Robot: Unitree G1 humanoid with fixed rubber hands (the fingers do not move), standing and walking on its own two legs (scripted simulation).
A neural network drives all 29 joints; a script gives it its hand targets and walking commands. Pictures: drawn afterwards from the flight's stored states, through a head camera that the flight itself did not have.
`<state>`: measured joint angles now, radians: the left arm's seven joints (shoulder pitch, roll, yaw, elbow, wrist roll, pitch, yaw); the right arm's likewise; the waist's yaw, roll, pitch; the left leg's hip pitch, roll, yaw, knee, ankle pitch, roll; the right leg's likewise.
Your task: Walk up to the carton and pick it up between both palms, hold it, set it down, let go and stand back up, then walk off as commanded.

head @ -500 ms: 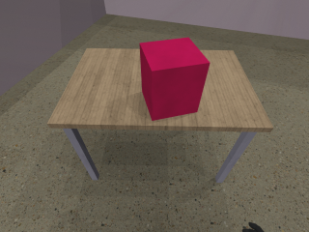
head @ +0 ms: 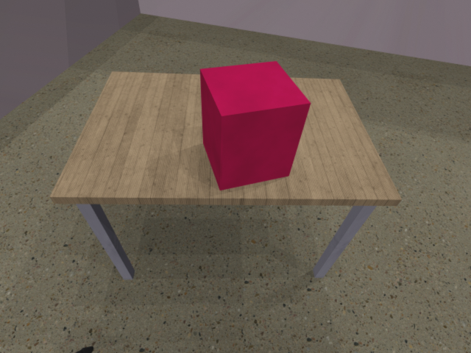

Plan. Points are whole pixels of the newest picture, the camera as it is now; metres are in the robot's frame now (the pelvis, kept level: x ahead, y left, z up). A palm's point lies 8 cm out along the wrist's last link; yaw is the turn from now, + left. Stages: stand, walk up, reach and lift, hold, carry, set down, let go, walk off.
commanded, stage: stand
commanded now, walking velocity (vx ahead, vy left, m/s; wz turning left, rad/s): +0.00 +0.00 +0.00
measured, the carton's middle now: (247, 126) +0.67 -0.04 -0.01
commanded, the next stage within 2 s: none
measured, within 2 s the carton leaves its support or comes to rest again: neither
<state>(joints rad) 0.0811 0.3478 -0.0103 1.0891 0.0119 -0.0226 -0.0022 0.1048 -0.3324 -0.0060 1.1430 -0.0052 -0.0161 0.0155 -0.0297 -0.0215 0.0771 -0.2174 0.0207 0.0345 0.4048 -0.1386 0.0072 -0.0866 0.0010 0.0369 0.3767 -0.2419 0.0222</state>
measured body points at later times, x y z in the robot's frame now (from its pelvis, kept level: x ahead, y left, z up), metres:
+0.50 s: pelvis +0.01 +0.02 +0.00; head +0.02 +0.03 +0.45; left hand +0.08 +0.32 -0.14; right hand +0.11 -0.28 -0.13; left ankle +0.05 +0.11 -0.74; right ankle -0.02 -0.14 -0.74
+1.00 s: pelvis +0.02 +0.02 +0.00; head +0.03 +0.03 +0.45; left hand +0.10 +0.32 -0.13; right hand +0.11 -0.28 -0.13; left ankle +0.05 +0.11 -0.74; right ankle -0.02 -0.14 -0.74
